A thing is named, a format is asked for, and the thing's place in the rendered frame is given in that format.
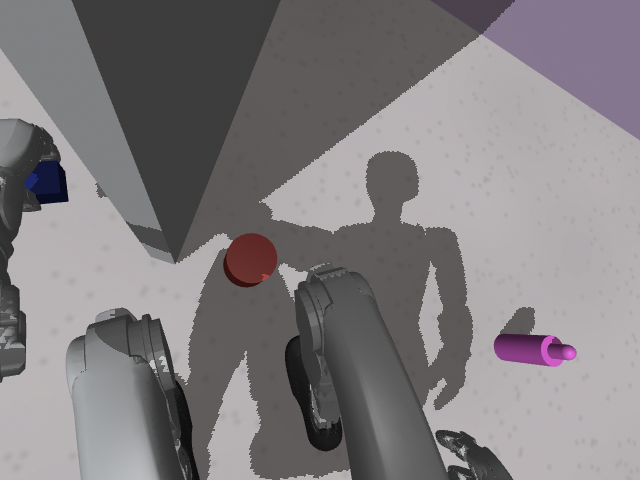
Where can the left robot arm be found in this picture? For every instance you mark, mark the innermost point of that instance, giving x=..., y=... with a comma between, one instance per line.
x=12, y=320

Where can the left robot hand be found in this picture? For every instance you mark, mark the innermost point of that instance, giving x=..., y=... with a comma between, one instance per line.
x=22, y=146

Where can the right robot hand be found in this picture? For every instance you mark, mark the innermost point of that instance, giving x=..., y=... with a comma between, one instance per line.
x=483, y=464

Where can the right robot foot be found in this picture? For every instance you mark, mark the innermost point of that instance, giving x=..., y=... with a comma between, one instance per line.
x=322, y=439

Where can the left robot foot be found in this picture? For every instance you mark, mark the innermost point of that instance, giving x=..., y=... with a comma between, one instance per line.
x=186, y=432

